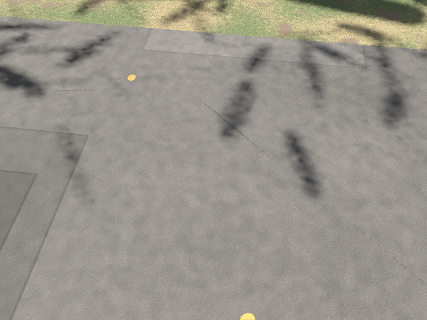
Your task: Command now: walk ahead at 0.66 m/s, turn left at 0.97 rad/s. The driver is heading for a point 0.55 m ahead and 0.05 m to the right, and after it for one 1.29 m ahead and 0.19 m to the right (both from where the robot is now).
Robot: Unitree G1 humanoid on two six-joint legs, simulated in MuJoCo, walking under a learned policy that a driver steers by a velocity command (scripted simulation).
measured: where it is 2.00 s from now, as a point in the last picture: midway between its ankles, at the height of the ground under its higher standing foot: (256, 239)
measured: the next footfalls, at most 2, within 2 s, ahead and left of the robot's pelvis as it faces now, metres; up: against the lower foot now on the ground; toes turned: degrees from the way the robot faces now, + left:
left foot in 0.28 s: +0.38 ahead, +0.10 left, +0.00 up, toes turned +10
right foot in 0.74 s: +0.34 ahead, -0.15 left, +0.00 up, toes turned -3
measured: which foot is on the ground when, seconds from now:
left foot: up 0.00-0.26, down 0.28-0.74, up 0.76-1.00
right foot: down 0.00-0.28, up 0.30-0.72, down 0.74-1.00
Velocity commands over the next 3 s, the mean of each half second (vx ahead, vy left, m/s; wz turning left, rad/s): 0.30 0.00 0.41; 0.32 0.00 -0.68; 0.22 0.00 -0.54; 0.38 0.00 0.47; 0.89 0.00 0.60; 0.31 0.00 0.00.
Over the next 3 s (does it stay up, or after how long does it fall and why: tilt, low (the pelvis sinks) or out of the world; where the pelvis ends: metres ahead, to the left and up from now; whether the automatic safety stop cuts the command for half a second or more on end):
stays up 1.46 0.00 0.00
